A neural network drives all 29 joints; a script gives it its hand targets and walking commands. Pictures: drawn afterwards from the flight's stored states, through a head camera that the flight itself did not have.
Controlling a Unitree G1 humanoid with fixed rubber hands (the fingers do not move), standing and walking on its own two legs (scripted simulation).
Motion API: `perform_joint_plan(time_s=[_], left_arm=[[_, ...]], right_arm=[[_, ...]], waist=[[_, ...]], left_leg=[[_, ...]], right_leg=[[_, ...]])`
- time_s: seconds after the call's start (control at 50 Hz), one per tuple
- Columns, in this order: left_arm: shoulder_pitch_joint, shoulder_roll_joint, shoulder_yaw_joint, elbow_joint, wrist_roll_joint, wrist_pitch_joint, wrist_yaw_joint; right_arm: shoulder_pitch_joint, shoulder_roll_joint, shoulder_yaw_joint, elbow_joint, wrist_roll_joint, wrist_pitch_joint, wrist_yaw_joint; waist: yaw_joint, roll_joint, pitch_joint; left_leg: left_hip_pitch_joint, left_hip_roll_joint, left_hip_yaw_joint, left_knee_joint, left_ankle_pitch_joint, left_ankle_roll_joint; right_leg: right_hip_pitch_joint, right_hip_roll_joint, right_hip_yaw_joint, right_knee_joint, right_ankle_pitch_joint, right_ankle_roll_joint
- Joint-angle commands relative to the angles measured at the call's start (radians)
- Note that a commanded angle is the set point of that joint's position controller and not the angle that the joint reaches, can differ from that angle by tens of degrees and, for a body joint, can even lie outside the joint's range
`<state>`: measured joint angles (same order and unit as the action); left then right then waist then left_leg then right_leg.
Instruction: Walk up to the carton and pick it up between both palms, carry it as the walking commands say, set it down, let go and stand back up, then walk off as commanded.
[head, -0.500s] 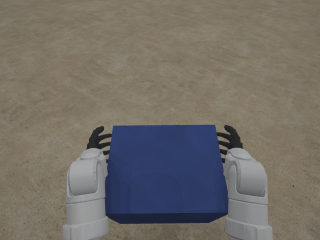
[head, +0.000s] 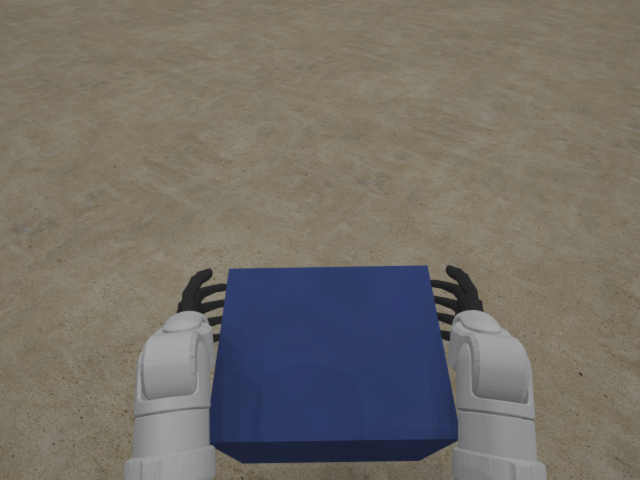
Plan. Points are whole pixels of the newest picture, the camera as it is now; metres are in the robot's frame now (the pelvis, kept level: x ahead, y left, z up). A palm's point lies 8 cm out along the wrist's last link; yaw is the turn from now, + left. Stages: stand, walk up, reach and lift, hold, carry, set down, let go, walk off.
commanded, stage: carry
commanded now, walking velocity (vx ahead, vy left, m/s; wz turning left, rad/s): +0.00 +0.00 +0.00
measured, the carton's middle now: (329, 370) +0.26 +0.00 -0.01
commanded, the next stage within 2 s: none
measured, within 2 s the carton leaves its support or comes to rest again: neither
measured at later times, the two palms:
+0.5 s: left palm (200, 343) +0.26 +0.16 +0.07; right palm (477, 344) +0.26 -0.17 +0.07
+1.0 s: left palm (204, 353) +0.25 +0.15 +0.06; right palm (482, 354) +0.25 -0.18 +0.06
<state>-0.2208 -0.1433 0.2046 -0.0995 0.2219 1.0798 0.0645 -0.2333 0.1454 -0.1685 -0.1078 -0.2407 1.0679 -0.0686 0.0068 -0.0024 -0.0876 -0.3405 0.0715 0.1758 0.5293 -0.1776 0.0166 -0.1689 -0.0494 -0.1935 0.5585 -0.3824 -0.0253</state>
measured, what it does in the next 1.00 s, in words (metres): stands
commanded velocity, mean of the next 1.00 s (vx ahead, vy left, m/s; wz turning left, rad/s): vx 0.00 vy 0.00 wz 0.00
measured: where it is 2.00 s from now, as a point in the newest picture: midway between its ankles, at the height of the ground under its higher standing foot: outside the picture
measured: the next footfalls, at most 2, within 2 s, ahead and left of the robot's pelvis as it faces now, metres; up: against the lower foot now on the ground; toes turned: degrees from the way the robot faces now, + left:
left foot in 1.68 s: +0.03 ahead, +0.13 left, +0.00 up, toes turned +11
right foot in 1.98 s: -0.17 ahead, -0.11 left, +0.00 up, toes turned -6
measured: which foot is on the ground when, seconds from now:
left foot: down 0.00-1.00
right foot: down 0.00-1.00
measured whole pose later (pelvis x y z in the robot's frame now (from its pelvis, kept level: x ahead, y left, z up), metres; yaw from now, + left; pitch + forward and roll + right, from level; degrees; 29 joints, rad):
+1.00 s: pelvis -0.02 -0.01 +0.00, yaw +0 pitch +0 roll +0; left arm -0.18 -0.14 0.20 -0.02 0.23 0.93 0.04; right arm -0.18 0.14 -0.17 -0.03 -0.23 0.91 -0.05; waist 0.00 0.01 -0.08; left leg -0.38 0.09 0.16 0.50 -0.12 0.00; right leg -0.22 -0.03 -0.21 0.57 -0.36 -0.05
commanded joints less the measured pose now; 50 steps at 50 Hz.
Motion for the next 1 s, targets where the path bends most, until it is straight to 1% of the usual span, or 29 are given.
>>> perform_joint_plan(time_s=[0.0,0.02,0.04,0.2,0.22,0.24,0.26,0.28,0.32,0.34,0.38,0.42,0.5,0.54,0.56,0.58,0.6,0.64,0.66,0.68,0.72,0.8,0.82,0.86,0.88,0.9,0.94,0.96,0.98], left_arm=[[-0.501,-0.889,-0.697,-0.059,-0.465,-0.015,-0.303],[-0.493,-0.879,-0.679,-0.034,-0.448,-0.018,-0.302],[-0.490,-0.882,-0.667,-0.009,-0.439,-0.023,-0.302],[-0.479,-0.861,-0.665,-0.026,-0.429,-0.055,-0.291],[-0.454,-0.848,-0.628,0.037,-0.394,-0.066,-0.293],[-0.466,-0.847,-0.646,0.000,-0.405,-0.079,-0.293],[-0.472,-0.857,-0.671,-0.043,-0.431,-0.073,-0.291],[-0.481,-0.849,-0.639,0.004,-0.408,-0.077,-0.291],[-0.468,-0.839,-0.629,0.018,-0.395,-0.088,-0.291],[-0.480,-0.838,-0.653,-0.037,-0.415,-0.093,-0.288],[-0.467,-0.834,-0.643,-0.020,-0.405,-0.096,-0.286],[-0.463,-0.821,-0.637,-0.019,-0.395,-0.107,-0.284],[-0.444,-0.805,-0.613,0.019,-0.374,-0.121,-0.284],[-0.445,-0.809,-0.632,-0.016,-0.387,-0.126,-0.283],[-0.441,-0.808,-0.625,0.001,-0.384,-0.125,-0.283],[-0.421,-0.791,-0.586,0.065,-0.352,-0.138,-0.283],[-0.445,-0.803,-0.637,-0.027,-0.385,-0.140,-0.281],[-0.435,-0.790,-0.609,0.015,-0.366,-0.141,-0.277],[-0.425,-0.772,-0.597,0.019,-0.358,-0.150,-0.277],[-0.439,-0.794,-0.635,-0.031,-0.383,-0.146,-0.275],[-0.418,-0.778,-0.603,0.014,-0.360,-0.153,-0.276],[-0.425,-0.775,-0.623,-0.018,-0.366,-0.162,-0.273],[-0.410,-0.754,-0.569,0.064,-0.327,-0.172,-0.274],[-0.426,-0.780,-0.631,-0.030,-0.374,-0.168,-0.273],[-0.412,-0.760,-0.569,0.065,-0.321,-0.180,-0.272],[-0.425,-0.765,-0.618,-0.015,-0.354,-0.181,-0.271],[-0.424,-0.757,-0.621,-0.024,-0.360,-0.174,-0.268],[-0.407,-0.753,-0.583,0.041,-0.332,-0.181,-0.268],[-0.398,-0.759,-0.610,-0.003,-0.348,-0.183,-0.269]], right_arm=[[-0.414,0.881,0.639,-0.019,0.443,-0.014,0.283],[-0.409,0.881,0.625,0.005,0.433,-0.017,0.284],[-0.414,0.873,0.611,0.018,0.424,-0.024,0.283],[-0.389,0.852,0.614,0.013,0.420,-0.052,0.281],[-0.379,0.821,0.581,0.054,0.386,-0.064,0.280],[-0.379,0.826,0.595,0.031,0.390,-0.074,0.279],[-0.382,0.840,0.623,-0.008,0.415,-0.070,0.278],[-0.396,0.823,0.591,0.024,0.394,-0.075,0.277],[-0.390,0.820,0.580,0.038,0.382,-0.088,0.274],[-0.386,0.825,0.605,0.004,0.400,-0.088,0.273],[-0.389,0.822,0.598,0.007,0.398,-0.090,0.272],[-0.375,0.817,0.593,0.013,0.385,-0.100,0.269],[-0.350,0.801,0.572,0.056,0.363,-0.114,0.267],[-0.358,0.801,0.590,0.009,0.379,-0.120,0.266],[-0.372,0.799,0.585,0.015,0.380,-0.119,0.264],[-0.351,0.783,0.550,0.074,0.342,-0.130,0.263],[-0.360,0.791,0.590,-0.002,0.377,-0.132,0.261],[-0.349,0.780,0.566,0.042,0.359,-0.129,0.261],[-0.332,0.773,0.558,0.056,0.349,-0.137,0.261],[-0.342,0.788,0.592,0.004,0.378,-0.134,0.260],[-0.339,0.769,0.560,0.047,0.355,-0.140,0.260],[-0.332,0.775,0.579,0.018,0.362,-0.149,0.259],[-0.318,0.759,0.529,0.091,0.322,-0.161,0.260],[-0.355,0.765,0.591,-0.017,0.372,-0.158,0.257],[-0.332,0.739,0.523,0.086,0.322,-0.168,0.257],[-0.334,0.758,0.567,0.020,0.351,-0.170,0.254],[-0.335,0.765,0.573,0.019,0.359,-0.161,0.254],[-0.320,0.748,0.542,0.066,0.334,-0.169,0.255],[-0.318,0.749,0.568,0.019,0.350,-0.170,0.253]], waist=[[-0.001,0.011,-0.197],[-0.003,0.019,-0.198],[-0.004,0.000,-0.188],[0.000,0.017,-0.205],[-0.003,-0.005,-0.191],[-0.003,-0.012,-0.195],[-0.002,0.010,-0.200],[-0.003,-0.008,-0.194],[-0.008,0.006,-0.181],[-0.006,0.003,-0.185],[-0.006,-0.010,-0.195],[-0.005,0.010,-0.221],[-0.006,0.004,-0.205],[-0.005,0.000,-0.208],[-0.004,0.002,-0.212],[-0.007,-0.012,-0.210],[-0.004,-0.005,-0.199],[-0.004,0.000,-0.205],[-0.003,-0.019,-0.197],[-0.004,-0.006,-0.199],[-0.006,-0.003,-0.209],[-0.005,0.006,-0.214],[-0.007,-0.012,-0.213],[-0.007,-0.016,-0.191],[-0.010,-0.006,-0.192],[-0.007,0.013,-0.189],[-0.008,0.001,-0.192],[-0.007,-0.012,-0.197],[-0.007,-0.004,-0.191]], left_leg=[[0.152,0.097,-0.105,-0.062,0.116,-0.008],[0.151,0.096,-0.105,-0.073,0.112,-0.007],[0.143,0.100,-0.107,-0.069,0.129,-0.006],[0.147,0.100,-0.105,-0.063,0.157,-0.007],[0.138,0.099,-0.108,-0.064,0.158,-0.009],[0.141,0.101,-0.105,-0.060,0.174,-0.013],[0.138,0.097,-0.109,-0.062,0.143,-0.011],[0.138,0.096,-0.102,-0.061,0.131,-0.008],[0.128,0.089,-0.102,-0.068,0.099,-0.011],[0.135,0.094,-0.100,-0.064,0.106,-0.010],[0.134,0.094,-0.102,-0.061,0.138,-0.012],[0.144,0.092,-0.097,-0.050,0.176,-0.009],[0.142,0.093,-0.098,-0.058,0.148,-0.011],[0.131,0.093,-0.097,-0.050,0.172,-0.008],[0.131,0.091,-0.093,-0.046,0.182,-0.009],[0.127,0.091,-0.099,-0.052,0.162,-0.010],[0.122,0.092,-0.095,-0.049,0.176,-0.013],[0.132,0.092,-0.099,-0.054,0.156,-0.011],[0.119,0.087,-0.093,-0.047,0.157,-0.010],[0.125,0.090,-0.095,-0.049,0.180,-0.013],[0.135,0.090,-0.093,-0.045,0.174,-0.010],[0.130,0.086,-0.096,-0.052,0.149,-0.010],[0.115,0.086,-0.096,-0.059,0.123,-0.011],[0.115,0.085,-0.092,-0.053,0.122,-0.011],[0.115,0.084,-0.088,-0.058,0.116,-0.013],[0.115,0.085,-0.092,-0.056,0.115,-0.014],[0.126,0.086,-0.094,-0.056,0.141,-0.012],[0.117,0.087,-0.094,-0.054,0.152,-0.015],[0.123,0.089,-0.088,-0.053,0.157,-0.018]], right_leg=[[-0.065,-0.115,0.105,-0.148,0.180,0.006],[-0.068,-0.115,0.104,-0.147,0.157,0.004],[-0.075,-0.116,0.102,-0.146,0.163,0.005],[-0.067,-0.121,0.109,-0.142,0.212,0.002],[-0.076,-0.122,0.106,-0.144,0.227,0.002],[-0.075,-0.118,0.097,-0.138,0.239,0.002],[-0.072,-0.117,0.110,-0.146,0.224,0.000],[-0.075,-0.127,0.119,-0.152,0.228,-0.003],[-0.092,-0.124,0.118,-0.163,0.179,-0.006],[-0.096,-0.125,0.118,-0.166,0.183,-0.003],[-0.077,-0.122,0.108,-0.150,0.226,-0.002],[-0.061,-0.118,0.103,-0.128,0.274,-0.005],[-0.088,-0.119,0.108,-0.141,0.229,-0.005],[-0.080,-0.120,0.110,-0.139,0.259,-0.007],[-0.065,-0.120,0.106,-0.132,0.283,-0.005],[-0.076,-0.116,0.105,-0.135,0.262,-0.009],[-0.079,-0.118,0.099,-0.132,0.271,-0.007],[-0.085,-0.117,0.108,-0.140,0.245,-0.008],[-0.082,-0.118,0.107,-0.141,0.265,-0.007],[-0.079,-0.120,0.104,-0.129,0.289,-0.009],[-0.086,-0.120,0.110,-0.136,0.280,-0.011],[-0.075,-0.119,0.112,-0.137,0.263,-0.011],[-0.071,-0.113,0.108,-0.147,0.228,-0.013],[-0.089,-0.124,0.121,-0.158,0.237,-0.013],[-0.090,-0.121,0.110,-0.151,0.218,-0.015],[-0.092,-0.116,0.110,-0.153,0.214,-0.014],[-0.098,-0.119,0.114,-0.154,0.225,-0.009],[-0.087,-0.115,0.108,-0.150,0.240,-0.008],[-0.101,-0.121,0.110,-0.148,0.253,-0.009]])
